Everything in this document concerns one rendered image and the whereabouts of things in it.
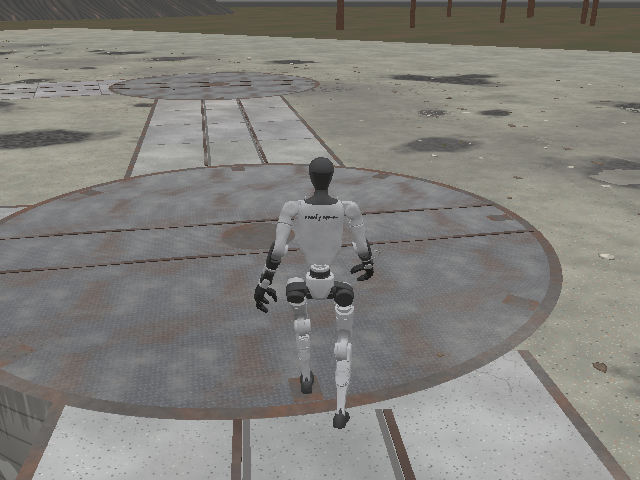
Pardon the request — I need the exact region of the left robot upper arm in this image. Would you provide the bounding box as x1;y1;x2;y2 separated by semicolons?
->
272;200;301;257

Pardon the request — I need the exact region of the left robot forearm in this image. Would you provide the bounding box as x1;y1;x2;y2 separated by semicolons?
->
258;241;281;289

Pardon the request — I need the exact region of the robot left thigh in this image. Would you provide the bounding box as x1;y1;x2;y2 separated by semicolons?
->
286;277;311;337

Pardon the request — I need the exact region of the left robot hand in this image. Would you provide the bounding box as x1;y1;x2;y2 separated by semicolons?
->
254;284;277;313

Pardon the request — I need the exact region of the right robot hand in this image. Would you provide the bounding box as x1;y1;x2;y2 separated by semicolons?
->
350;264;374;281

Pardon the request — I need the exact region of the right robot upper arm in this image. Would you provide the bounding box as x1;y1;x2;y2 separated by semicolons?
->
342;201;369;254

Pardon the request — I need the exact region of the right robot shin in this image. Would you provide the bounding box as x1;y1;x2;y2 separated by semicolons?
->
335;343;352;416

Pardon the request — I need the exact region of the right robot forearm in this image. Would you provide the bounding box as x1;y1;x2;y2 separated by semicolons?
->
358;239;374;269

